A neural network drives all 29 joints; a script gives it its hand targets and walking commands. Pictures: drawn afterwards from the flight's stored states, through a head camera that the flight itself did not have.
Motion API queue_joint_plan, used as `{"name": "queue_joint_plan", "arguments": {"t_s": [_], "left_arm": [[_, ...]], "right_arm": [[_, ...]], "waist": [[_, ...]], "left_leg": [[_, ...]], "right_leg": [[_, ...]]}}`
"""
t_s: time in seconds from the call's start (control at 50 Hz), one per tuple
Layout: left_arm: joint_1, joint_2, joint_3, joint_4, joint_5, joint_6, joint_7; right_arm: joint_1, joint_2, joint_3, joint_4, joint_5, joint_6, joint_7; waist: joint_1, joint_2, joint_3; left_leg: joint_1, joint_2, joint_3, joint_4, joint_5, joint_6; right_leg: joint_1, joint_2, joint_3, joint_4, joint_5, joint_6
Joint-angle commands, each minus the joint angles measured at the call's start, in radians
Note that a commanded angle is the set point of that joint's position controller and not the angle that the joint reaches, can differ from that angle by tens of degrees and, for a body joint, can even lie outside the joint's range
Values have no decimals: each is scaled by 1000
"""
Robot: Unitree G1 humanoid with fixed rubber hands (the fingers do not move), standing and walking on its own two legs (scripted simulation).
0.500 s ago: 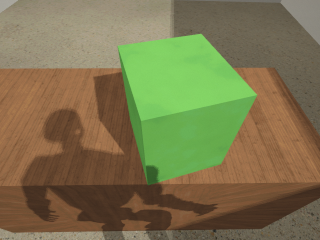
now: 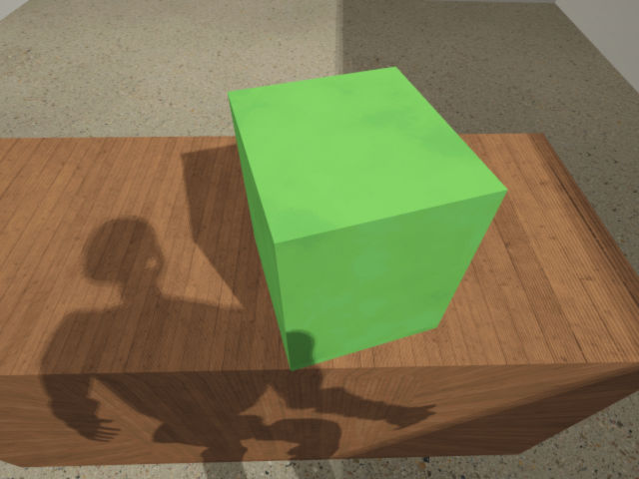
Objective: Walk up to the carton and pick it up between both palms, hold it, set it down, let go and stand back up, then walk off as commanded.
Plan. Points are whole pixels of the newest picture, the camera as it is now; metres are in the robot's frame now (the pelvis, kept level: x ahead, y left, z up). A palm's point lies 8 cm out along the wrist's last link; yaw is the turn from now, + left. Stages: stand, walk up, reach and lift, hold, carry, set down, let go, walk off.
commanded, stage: walk up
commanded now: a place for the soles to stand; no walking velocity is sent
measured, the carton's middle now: (342, 221) +0.47 -0.02 +0.05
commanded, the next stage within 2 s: reach and lift in 0.12 s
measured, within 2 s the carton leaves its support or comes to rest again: neither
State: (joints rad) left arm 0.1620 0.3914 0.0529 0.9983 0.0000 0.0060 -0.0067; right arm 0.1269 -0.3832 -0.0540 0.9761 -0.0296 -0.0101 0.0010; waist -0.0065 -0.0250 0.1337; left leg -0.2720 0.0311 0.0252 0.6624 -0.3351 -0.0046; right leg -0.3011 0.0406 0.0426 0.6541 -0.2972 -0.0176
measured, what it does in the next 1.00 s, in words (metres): stands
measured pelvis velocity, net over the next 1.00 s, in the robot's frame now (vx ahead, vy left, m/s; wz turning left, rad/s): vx -0.03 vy -0.01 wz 0.00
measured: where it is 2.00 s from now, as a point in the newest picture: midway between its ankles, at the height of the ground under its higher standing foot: outside the picture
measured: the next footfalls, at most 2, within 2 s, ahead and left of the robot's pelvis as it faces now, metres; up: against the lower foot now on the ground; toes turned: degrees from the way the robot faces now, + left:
none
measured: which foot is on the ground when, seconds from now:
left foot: down 0.00-1.00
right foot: down 0.00-1.00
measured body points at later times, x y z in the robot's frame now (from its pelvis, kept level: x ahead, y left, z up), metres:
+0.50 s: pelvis +0.01 +0.00 -0.01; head +0.05 +0.01 +0.44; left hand +0.22 +0.27 -0.09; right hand +0.14 -0.32 -0.10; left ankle +0.02 +0.13 -0.72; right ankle +0.04 -0.11 -0.72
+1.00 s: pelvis -0.03 -0.01 +0.00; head -0.01 +0.00 +0.45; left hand +0.15 +0.25 -0.07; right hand +0.14 -0.31 -0.06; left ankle +0.02 +0.13 -0.72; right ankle +0.04 -0.11 -0.72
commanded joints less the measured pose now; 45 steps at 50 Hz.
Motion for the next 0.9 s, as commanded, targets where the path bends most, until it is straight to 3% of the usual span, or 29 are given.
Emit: {"name": "queue_joint_plan", "arguments": {"t_s": [0.0, 0.02, 0.04, 0.06, 0.1, 0.12, 0.14, 0.16, 0.2, 0.26, 0.28, 0.3, 0.32, 0.34, 0.36, 0.38, 0.4, 0.42, 0.46, 0.52, 0.54, 0.56, 0.58, 0.62, 0.64, 0.7, 0.74, 0.84, 0.88], "left_arm": [[-46, 205, 40, -52, 30, -9, -8], [-16, 183, 35, -51, 24, -8, -4], [-21, 197, 34, -64, 27, -17, -6], [-52, 224, 40, -68, 32, -18, -5], [-59, 249, 44, -67, 24, -22, -5], [-410, 225, 76, -418, 22, 199, 46], [-471, 179, 50, -513, 47, 332, 68], [-463, 184, 24, -514, 36, 382, 67], [-379, 150, -13, -560, 49, 468, 52], [-267, 107, 0, -585, 78, 519, 48], [-219, 97, 18, -605, 83, 524, 42], [-210, 89, 13, -609, 84, 514, 36], [-138, 54, 24, -619, 91, 519, 35], [-136, 46, 23, -596, 89, 518, 31], [-108, 34, 49, -630, 106, 517, 41], [-105, 34, 53, -614, 102, 525, 35], [-62, 26, 67, -610, 107, 518, 35], [-78, 37, 50, -649, 84, 503, 33], [-56, 33, 79, -677, 89, 481, 44], [-49, 4, 62, -720, 68, 440, 55], [-44, -11, 51, -730, 63, 433, 56], [-43, 4, 70, -770, 47, 410, 72], [-24, -3, 66, -753, 41, 395, 70], [10, -19, 74, -736, 46, 369, 79], [-1, -24, 61, -791, 32, 351, 86], [6, -23, 49, -793, 5, 338, 97], [-14, -43, 12, -883, -12, 310, 117], [-14, -66, -34, -861, -59, 278, 127], [-8, -90, -49, -882, -59, 267, 138]], "right_arm": [[-35, -281, -43, -31, 15, -29, -16], [-64, -248, -39, -33, 20, -31, -18], [-79, -236, -34, -54, 27, -32, -17], [-54, -209, -29, -57, 21, -29, -17], [-37, -185, -25, -49, 23, -24, -17], [-388, -74, -98, -1, -133, -175, 12], [-281, -138, -144, 16, -153, -184, 49], [-272, -163, -186, -11, -148, -181, 63], [-224, -197, -191, -40, -129, -162, 78], [-163, -215, -161, -106, -63, -143, 92], [-126, -215, -158, -121, -45, -144, 89], [-106, -203, -142, -142, -29, -141, 88], [-80, -229, -144, -151, -17, -145, 93], [-84, -220, -129, -157, -1, -139, 98], [-64, -230, -116, -182, 22, -137, 113], [-77, -244, -121, -171, 22, -140, 115], [-42, -249, -117, -196, 32, -135, 124], [-79, -267, -136, -244, 31, -142, 119], [-49, -249, -108, -268, 59, -152, 126], [-41, -254, -115, -267, 62, -163, 129], [-47, -256, -98, -297, 75, -167, 136], [-26, -264, -119, -332, 91, -182, 135], [-13, -252, -118, -341, 81, -179, 138], [30, -219, -101, -349, 72, -183, 138], [25, -214, -98, -376, 93, -187, 146], [54, -213, -127, -374, 82, -168, 146], [41, -220, -156, -393, 100, -173, 160], [34, -187, -165, -509, 73, -151, 170], [40, -181, -170, -529, 84, -137, 185]], "waist": [[6, 33, -112], [26, 25, -123], [21, 6, -151], [-1, -37, -159], [0, -33, -159], [-37, 71, -138], [-57, 45, -71], [-87, 17, -77], [-102, 8, -94], [-48, 16, -122], [-44, -26, -149], [-45, 3, -164], [-19, -18, -216], [-15, -13, -201], [6, 18, -228], [2, 48, -241], [18, -11, -252], [3, -4, -256], [23, -4, -309], [3, 8, -320], [25, 8, -331], [3, 5, -369], [22, -46, -351], [13, -40, -319], [27, -35, -339], [1, -43, -322], [-5, -6, -334], [3, -70, -227], [10, -27, -251]], "left_leg": [[37, 187, -187, -232, 26, 130], [41, 163, -158, -211, 38, 124], [58, 118, -111, -140, 76, 90], [37, 71, -55, -121, 39, 55], [48, 17, -17, -78, 14, 34], [-102, 6, 15, -42, -137, -3], [-84, 33, 16, -16, -201, 7], [-89, 27, 21, 13, -231, 19], [-24, 38, 33, 33, -164, 18], [33, 35, 30, 18, -37, 0], [83, 35, 29, 11, 75, -3], [110, 24, 24, -8, 63, -14], [167, 26, 10, -16, 210, -17], [177, 27, -3, -30, 208, -17], [220, 21, 3, -38, 291, -28], [215, 23, -11, -51, 326, -43], [220, 14, -3, -56, 338, -28], [210, 15, -20, -59, 356, -36], [205, -1, -9, -55, 361, -27], [247, -5, -24, -83, 408, -34], [244, -4, -6, -90, 417, -40], [245, -10, -13, -76, 437, -39], [216, -9, -5, -95, 373, -24], [208, -21, -1, -130, 347, -20], [209, -22, 6, -142, 330, -18], [217, -25, 12, -184, 241, -14], [208, -9, 10, -203, 187, -19], [91, 9, 9, -285, -28, 14], [75, 8, 9, -319, -70, 14]], "right_leg": [[-16, -54, 112, -108, 49, -41], [3, -79, 137, -147, 58, -57], [9, -114, 185, -199, 135, -69], [38, -142, 226, -238, 116, -89], [46, -205, 316, -287, 97, -125], [-195, -34, -121, -3, -190, -15], [-253, -47, -124, 38, -226, -38], [-250, -43, -127, 55, -242, -45], [-236, -29, -124, 26, -145, -49], [-160, -36, -117, -19, 34, -44], [-125, -22, -129, -30, 175, -33], [-110, -28, -118, -57, 154, -29], [-51, -10, -129, -56, 284, -37], [-66, -12, -130, -77, 278, -32], [-50, -8, -137, -91, 335, -25], [-34, -9, -139, -97, 335, -29], [3, -4, -131, -112, 386, -23], [5, 4, -140, -118, 420, -25], [46, -8, -117, -121, 492, -13], [41, -4, -111, -138, 489, -11], [26, -2, -102, -140, 472, -13], [32, -3, -100, -132, 541, -5], [38, -9, -81, -148, 475, -6], [62, -12, -85, -163, 505, 1], [53, -16, -72, -177, 453, -1], [42, -20, -55, -215, 328, -6], [32, -13, -65, -222, 261, -12], [53, -20, -49, -250, 45, -17], [74, -19, -48, -257, 20, -18]]}}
